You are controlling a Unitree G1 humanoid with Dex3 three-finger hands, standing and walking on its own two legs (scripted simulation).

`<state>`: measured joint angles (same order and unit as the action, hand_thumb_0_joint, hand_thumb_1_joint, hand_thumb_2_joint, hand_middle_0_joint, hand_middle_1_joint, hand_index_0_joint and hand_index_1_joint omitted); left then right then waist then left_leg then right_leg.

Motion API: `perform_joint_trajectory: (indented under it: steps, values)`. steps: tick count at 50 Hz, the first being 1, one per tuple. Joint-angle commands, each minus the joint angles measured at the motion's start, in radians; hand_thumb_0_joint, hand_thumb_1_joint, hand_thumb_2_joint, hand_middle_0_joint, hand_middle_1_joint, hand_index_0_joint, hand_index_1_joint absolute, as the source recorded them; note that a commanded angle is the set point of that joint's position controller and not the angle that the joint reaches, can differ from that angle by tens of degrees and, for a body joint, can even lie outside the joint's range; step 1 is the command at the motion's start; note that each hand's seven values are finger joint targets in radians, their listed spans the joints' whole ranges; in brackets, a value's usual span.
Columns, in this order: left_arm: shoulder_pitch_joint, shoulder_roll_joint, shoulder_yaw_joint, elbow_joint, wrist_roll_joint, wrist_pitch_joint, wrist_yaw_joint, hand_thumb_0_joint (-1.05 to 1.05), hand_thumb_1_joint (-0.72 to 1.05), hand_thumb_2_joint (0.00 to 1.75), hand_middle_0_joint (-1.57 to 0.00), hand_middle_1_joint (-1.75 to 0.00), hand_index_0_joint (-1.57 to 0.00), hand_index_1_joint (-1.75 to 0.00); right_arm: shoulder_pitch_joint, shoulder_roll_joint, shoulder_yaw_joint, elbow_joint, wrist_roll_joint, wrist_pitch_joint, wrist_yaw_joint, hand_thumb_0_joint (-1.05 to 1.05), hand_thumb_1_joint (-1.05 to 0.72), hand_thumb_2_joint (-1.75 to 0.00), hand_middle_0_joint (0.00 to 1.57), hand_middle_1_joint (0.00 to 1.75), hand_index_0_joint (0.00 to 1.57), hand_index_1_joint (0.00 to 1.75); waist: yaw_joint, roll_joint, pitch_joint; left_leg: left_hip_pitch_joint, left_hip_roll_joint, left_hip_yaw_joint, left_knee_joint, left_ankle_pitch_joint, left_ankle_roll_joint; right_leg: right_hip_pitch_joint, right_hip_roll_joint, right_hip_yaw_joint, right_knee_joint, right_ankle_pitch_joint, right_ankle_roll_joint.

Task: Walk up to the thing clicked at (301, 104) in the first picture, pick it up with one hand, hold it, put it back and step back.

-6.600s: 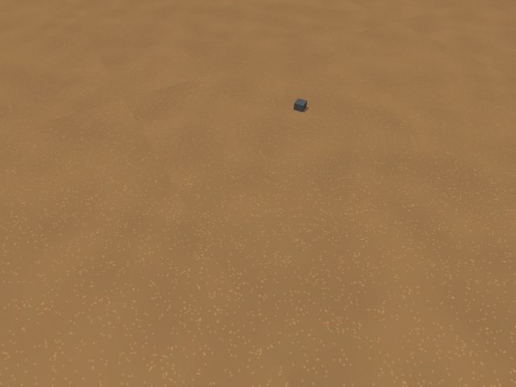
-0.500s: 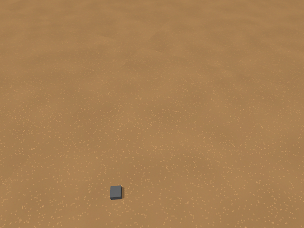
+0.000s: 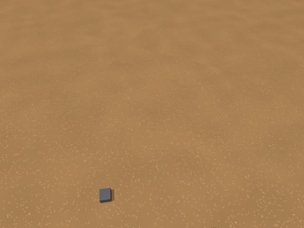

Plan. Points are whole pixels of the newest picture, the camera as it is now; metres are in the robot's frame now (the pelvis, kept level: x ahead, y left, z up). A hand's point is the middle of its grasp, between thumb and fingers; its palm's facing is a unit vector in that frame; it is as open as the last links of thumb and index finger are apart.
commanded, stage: walk up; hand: left
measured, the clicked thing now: (105, 195) +0.44 +0.27 -0.75
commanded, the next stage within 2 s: none
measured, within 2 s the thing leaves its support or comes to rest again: neither
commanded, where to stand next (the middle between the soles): +0.06 +0.00 m, yaw +4 degrees
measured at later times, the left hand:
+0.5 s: hand out of the picture +0.06 +0.31 -0.13, palm faces +0.12 -0.84 -0.53, open 7.4 cm
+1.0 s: hand out of the picture +0.03 +0.29 -0.18, palm faces +0.08 -0.92 -0.38, open 7.4 cm
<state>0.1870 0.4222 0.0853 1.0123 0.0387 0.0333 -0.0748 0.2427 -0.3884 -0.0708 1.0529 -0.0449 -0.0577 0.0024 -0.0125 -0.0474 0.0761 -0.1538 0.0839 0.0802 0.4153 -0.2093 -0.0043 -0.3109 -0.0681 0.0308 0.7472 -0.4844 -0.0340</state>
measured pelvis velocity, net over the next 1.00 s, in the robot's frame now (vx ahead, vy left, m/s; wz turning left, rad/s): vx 0.00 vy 0.00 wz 0.11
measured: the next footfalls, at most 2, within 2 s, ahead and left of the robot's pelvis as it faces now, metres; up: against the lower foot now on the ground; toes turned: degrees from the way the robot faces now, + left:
right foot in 0.06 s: +0.10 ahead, -0.16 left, +0.00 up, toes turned -1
left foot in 0.56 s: +0.05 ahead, +0.18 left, +0.00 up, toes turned +8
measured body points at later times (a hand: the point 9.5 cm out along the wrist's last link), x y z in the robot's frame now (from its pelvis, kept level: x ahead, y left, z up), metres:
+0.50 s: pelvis +0.01 +0.00 -0.02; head +0.07 -0.02 +0.42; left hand +0.06 +0.35 -0.10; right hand +0.14 -0.32 -0.15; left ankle +0.01 +0.17 -0.71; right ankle +0.06 -0.16 -0.74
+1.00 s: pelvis +0.00 +0.00 -0.03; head +0.04 +0.02 +0.41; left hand +0.03 +0.34 -0.15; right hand +0.13 -0.32 -0.13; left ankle +0.01 +0.17 -0.74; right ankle +0.01 -0.12 -0.74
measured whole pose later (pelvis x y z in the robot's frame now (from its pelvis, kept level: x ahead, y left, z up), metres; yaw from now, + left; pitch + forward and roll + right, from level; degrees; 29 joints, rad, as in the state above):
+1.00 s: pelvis +0.00 +0.00 -0.03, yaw +6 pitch -3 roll -2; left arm 0.20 0.41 0.08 0.92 0.04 0.02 -0.03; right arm 0.20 -0.43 -0.05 0.87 -0.02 -0.03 -0.03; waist 0.01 0.01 0.15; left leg -0.39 0.12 -0.05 0.82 -0.38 -0.03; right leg -0.30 0.01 -0.05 0.76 -0.41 -0.02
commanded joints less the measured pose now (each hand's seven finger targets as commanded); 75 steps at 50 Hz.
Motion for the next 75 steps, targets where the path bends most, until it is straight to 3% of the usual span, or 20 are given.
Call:
perform_joint_trajectory:
  steps: [1,3,5,13,22,27,28,29,30,31,34,43,48,50,52,55,64,67,69,75]
  values:
    - [0.132,0.098,0.028,-0.007,-0.009,-0.041,0.023,0.0,0.9,0.9,-0.2,-0.3,-0.2,-0.3,-0.171,-0.209,-0.036,-0.131,0.009,0.009,-0.005,0.0,-0.9,-0.9,0.2,0.3,0.2,0.3,0.08,0.188,-0.051,-0.236,0.105,-0.076,-0.01,-0.141,0.105,0.246,0.049,-0.097,-0.229,0.273,0.022]
    - [0.157,0.196,0.046,0.0,-0.007,-0.053,0.058,0.0,0.9,0.9,-0.2,-0.3,-0.2,-0.3,-0.137,-0.062,0.013,-0.15,0.033,0.041,-0.007,0.0,-0.9,-0.9,0.2,0.3,0.2,0.3,0.106,-0.163,-0.028,-0.328,-0.083,0.015,0.321,-0.29,0.018,0.212,-0.089,0.148,-0.491,0.248,0.03]
    - [-0.039,0.295,0.052,-0.089,0.004,-0.062,0.083,0.0,0.9,0.9,-0.2,-0.3,-0.2,-0.3,-0.041,-0.152,-0.015,-0.119,0.04,0.083,-0.009,0.0,-0.9,-0.9,0.2,0.3,0.2,0.3,0.027,-0.075,0.026,-0.229,-0.09,-0.212,0.479,-0.345,0.006,-0.077,-0.296,0.431,-0.637,-0.173,-0.084]
    - [0.085,0.281,0.074,-0.115,-0.034,-0.083,0.149,0.0,0.9,0.9,-0.2,-0.3,-0.2,-0.3,0.037,-0.244,-0.056,-0.168,-0.017,0.145,0.017,0.0,-0.9,-0.9,0.2,0.3,0.2,0.3,0.034,-0.003,-0.111,-0.403,-0.057,-0.309,0.75,-0.243,-0.001,0.262,-0.299,0.191,-0.331,0.688,-0.16]
    - [0.06,0.291,0.073,-0.2,-0.005,-0.099,0.158,0.0,0.9,0.9,-0.2,-0.3,-0.2,-0.3,-0.04,-0.21,-0.069,-0.26,0.003,0.131,0.045,0.0,-0.9,-0.9,0.2,0.3,0.2,0.3,0.047,-0.168,-0.08,-0.36,-0.01,-0.18,0.521,-0.259,-0.015,0.17,-0.307,0.091,-0.255,0.666,-0.22]
    - [-0.063,0.231,0.031,-0.23,-0.02,-0.064,0.12,0.0,0.9,0.9,-0.2,-0.3,-0.2,-0.3,0.098,-0.2,-0.071,-0.169,0.034,0.085,0.026,0.0,-0.9,-0.9,0.2,0.3,0.2,0.3,-0.038,-0.088,-0.128,0.009,-0.12,-0.006,0.153,-0.006,-0.004,-0.082,-0.152,-0.065,0.033,0.342,-0.094]
    - [-0.012,0.163,0.011,-0.219,-0.027,-0.051,0.113,0.0,0.9,0.9,-0.2,-0.3,-0.2,-0.3,0.097,-0.251,-0.079,-0.171,0.024,0.071,0.016,0.0,-0.9,-0.9,0.2,0.3,0.2,0.3,-0.042,0.09,-0.132,0.047,-0.044,-0.137,0.06,-0.007,0.03,-0.163,-0.084,-0.117,0.203,0.164,-0.041]
    - [0.0,0.093,-0.01,-0.234,-0.037,-0.043,0.113,0.0,0.9,0.9,-0.2,-0.3,-0.2,-0.3,0.075,-0.345,-0.084,-0.207,0.007,0.055,0.006,0.0,-0.9,-0.9,0.2,0.3,0.2,0.3,-0.03,0.331,-0.117,0.009,0.202,-0.579,-0.019,0.059,0.119,-0.318,0.051,-0.071,0.345,-0.163,0.012]
    - [-0.037,0.185,0.012,-0.203,-0.039,-0.035,0.127,0.0,0.9,0.9,-0.2,-0.3,-0.2,-0.3,0.023,-0.388,-0.082,-0.217,0.033,0.05,0.003,0.0,-0.9,-0.9,0.2,0.3,0.2,0.3,-0.044,0.211,-0.119,-0.152,0.306,-0.705,-0.064,-0.065,0.261,-0.195,0.043,0.076,0.336,-0.18,0.002]
    - [-0.055,0.217,0.012,-0.184,-0.034,-0.038,0.127,0.0,0.9,0.9,-0.2,-0.3,-0.2,-0.3,-0.067,-0.388,-0.078,-0.224,0.034,0.051,0.0,0.0,-0.9,-0.9,0.2,0.3,0.2,0.3,-0.013,0.21,-0.05,-0.247,0.312,-0.711,-0.081,-0.159,0.295,-0.168,0.006,0.072,0.332,-0.157,0.005]
    - [0.054,0.202,0.017,-0.114,-0.047,-0.039,0.107,0.0,0.9,0.9,-0.2,-0.3,-0.2,-0.3,-0.133,-0.28,-0.041,-0.233,0.026,0.03,-0.017,0.0,-0.9,-0.9,0.2,0.3,0.2,0.3,0.045,0.192,-0.05,-0.104,0.156,-0.368,0.069,0.11,0.177,-0.196,0.013,0.061,0.268,0.0,0.006]
    - [-0.005,0.201,0.045,-0.179,-0.002,-0.01,0.062,0.0,0.9,0.9,-0.2,-0.3,-0.2,-0.3,0.035,-0.338,-0.07,-0.223,0.027,0.0,-0.062,0.0,-0.9,-0.9,0.2,0.3,0.2,0.3,-0.022,0.23,-0.101,0.035,0.257,-0.431,0.135,0.382,0.248,-0.174,0.019,-0.002,0.128,-0.068,0.007]
    - [0.143,0.18,0.056,-0.135,-0.001,-0.038,0.051,0.0,0.9,0.9,-0.2,-0.3,-0.2,-0.3,-0.08,-0.278,-0.043,-0.268,0.03,0.009,-0.052,0.0,-0.9,-0.9,0.2,0.3,0.2,0.3,0.079,0.176,-0.135,-0.202,0.118,-0.238,0.276,0.105,0.14,0.152,0.054,-0.043,-0.237,0.11,-0.03]
    - [0.144,0.301,0.08,-0.149,0.005,-0.061,0.061,0.0,0.9,0.9,-0.2,-0.3,-0.2,-0.3,-0.134,-0.177,-0.009,-0.299,0.039,0.019,-0.053,0.0,-0.9,-0.9,0.2,0.3,0.2,0.3,0.099,-0.15,-0.059,-0.561,-0.105,-0.025,0.59,-0.375,0.025,0.255,-0.241,0.485,-0.439,0.034,-0.168]
    - [0.083,0.324,0.084,-0.176,0.003,-0.052,0.053,0.0,0.9,0.9,-0.2,-0.3,-0.2,-0.3,-0.115,-0.268,-0.037,-0.259,0.027,0.011,-0.059,0.0,-0.9,-0.9,0.2,0.3,0.2,0.3,0.082,-0.074,0.022,-0.448,-0.051,-0.126,0.651,-0.437,0.034,0.057,-0.321,0.513,-0.436,0.006,-0.264]
    - [0.069,0.228,0.05,-0.171,-0.01,-0.079,0.071,0.0,0.9,0.9,-0.2,-0.3,-0.2,-0.3,-0.062,-0.206,-0.016,-0.215,0.034,0.012,-0.03,0.0,-0.9,-0.9,0.2,0.3,0.2,0.3,0.047,-0.025,0.03,-0.467,-0.037,-0.149,0.562,-0.282,0.037,0.166,-0.173,0.266,-0.356,0.262,-0.165]
    - [0.025,0.222,0.009,-0.18,-0.048,-0.096,0.092,0.0,0.9,0.9,-0.2,-0.3,-0.2,-0.3,-0.039,-0.178,-0.014,-0.185,0.036,0.032,-0.008,0.0,-0.9,-0.9,0.2,0.3,0.2,0.3,0.006,-0.072,-0.067,-0.096,-0.056,-0.066,0.19,-0.027,0.038,0.077,-0.15,0.09,-0.182,0.795,-0.112]
    - [0.025,0.151,-0.017,-0.184,-0.065,-0.082,0.096,0.0,0.9,0.9,-0.2,-0.3,-0.2,-0.3,-0.058,-0.255,-0.031,-0.183,0.028,0.024,-0.015,0.0,-0.9,-0.9,0.2,0.3,0.2,0.3,0.015,0.11,-0.132,0.04,0.112,-0.296,0.062,0.346,0.111,-0.016,-0.01,0.013,-0.07,0.469,-0.002]
    - [0.069,0.162,-0.017,-0.122,-0.062,-0.067,0.101,0.0,0.9,0.9,-0.2,-0.3,-0.2,-0.3,-0.146,-0.265,-0.022,-0.187,0.041,0.029,-0.007,0.0,-0.9,-0.9,0.2,0.3,0.2,0.3,0.05,0.161,-0.127,-0.15,0.201,-0.387,0.021,0.08,0.208,0.133,0.039,-0.014,-0.078,0.056,0.001]
    - [-0.042,0.209,-0.02,-0.085,-0.036,-0.083,0.09,0.0,0.9,0.9,-0.2,-0.3,-0.2,-0.3,-0.168,-0.207,0.001,-0.131,0.043,0.049,0.005,0.0,-0.9,-0.9,0.2,0.3,0.2,0.3,0.002,0.085,-0.062,-0.064,0.024,-0.208,0.051,-0.111,0.054,-0.007,-0.066,0.116,-0.309,0.152,-0.036]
